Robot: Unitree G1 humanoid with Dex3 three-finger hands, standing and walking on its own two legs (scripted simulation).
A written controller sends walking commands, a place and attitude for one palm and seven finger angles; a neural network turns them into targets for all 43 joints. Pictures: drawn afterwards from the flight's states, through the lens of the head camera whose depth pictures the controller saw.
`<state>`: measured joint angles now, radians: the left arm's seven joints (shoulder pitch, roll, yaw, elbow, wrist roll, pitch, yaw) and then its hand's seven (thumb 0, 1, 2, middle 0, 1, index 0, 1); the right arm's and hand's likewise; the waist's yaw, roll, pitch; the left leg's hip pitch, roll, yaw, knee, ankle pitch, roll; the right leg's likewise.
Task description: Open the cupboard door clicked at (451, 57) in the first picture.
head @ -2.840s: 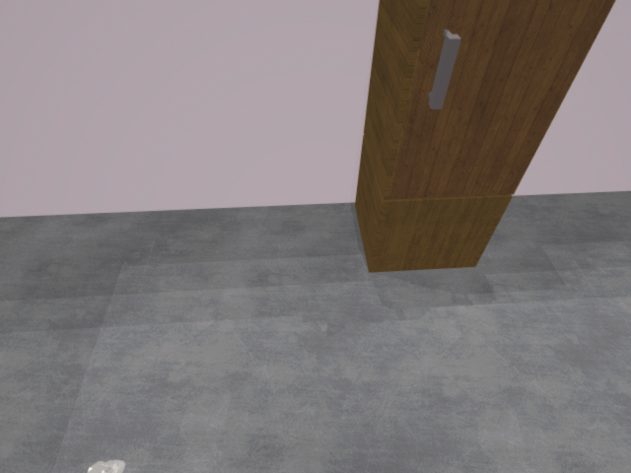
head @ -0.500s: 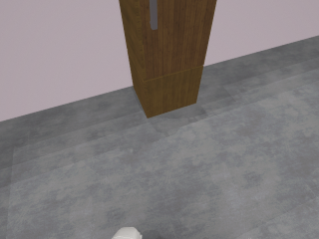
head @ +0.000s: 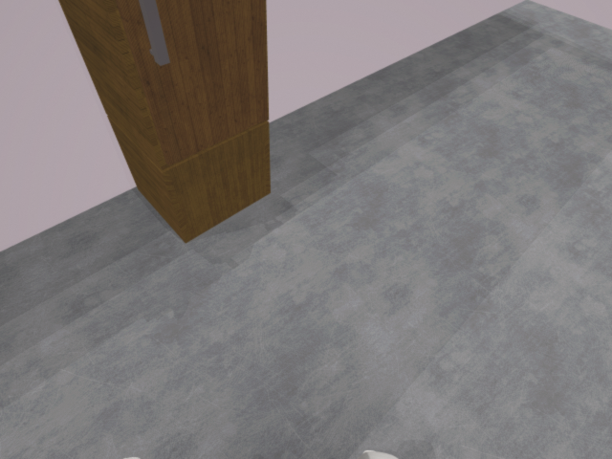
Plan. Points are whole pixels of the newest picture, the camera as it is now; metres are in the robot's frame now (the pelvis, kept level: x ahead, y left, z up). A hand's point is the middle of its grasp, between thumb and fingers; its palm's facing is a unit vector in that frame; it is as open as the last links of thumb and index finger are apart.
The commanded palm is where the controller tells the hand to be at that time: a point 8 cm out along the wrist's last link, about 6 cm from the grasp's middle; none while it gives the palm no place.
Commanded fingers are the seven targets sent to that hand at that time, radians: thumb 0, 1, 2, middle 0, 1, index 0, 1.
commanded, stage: walk to a spot facing it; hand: left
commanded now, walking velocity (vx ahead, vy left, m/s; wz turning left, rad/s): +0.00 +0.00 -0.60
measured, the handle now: (149, 24) +0.96 +0.42 +0.08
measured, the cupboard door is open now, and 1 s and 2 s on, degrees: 0 0 0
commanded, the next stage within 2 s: turn to face it in 1.70 s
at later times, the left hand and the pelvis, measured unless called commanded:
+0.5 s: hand (188, 457) +0.15 +0.18 -0.19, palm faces -0.23 -0.95 -0.19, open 7.4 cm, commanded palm none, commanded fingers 0.00 0.90 0.90 -0.20 -0.30 -0.20 -0.30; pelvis +0.06 -0.01 -0.01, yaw -18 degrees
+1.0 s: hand (342, 292) +0.45 -0.06 -0.19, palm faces -0.61 -0.77 -0.16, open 7.4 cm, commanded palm none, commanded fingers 0.00 0.90 0.90 -0.20 -0.30 -0.20 -0.30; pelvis +0.23 -0.12 -0.03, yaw -35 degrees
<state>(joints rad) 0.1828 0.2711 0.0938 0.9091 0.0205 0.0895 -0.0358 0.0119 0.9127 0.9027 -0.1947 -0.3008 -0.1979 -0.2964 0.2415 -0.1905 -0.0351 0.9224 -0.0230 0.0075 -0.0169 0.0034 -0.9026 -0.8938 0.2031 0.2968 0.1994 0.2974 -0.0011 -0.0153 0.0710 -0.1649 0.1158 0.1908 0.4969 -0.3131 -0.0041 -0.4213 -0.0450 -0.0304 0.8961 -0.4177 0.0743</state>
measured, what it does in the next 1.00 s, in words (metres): walks ahead, turning right: right foot, then left foot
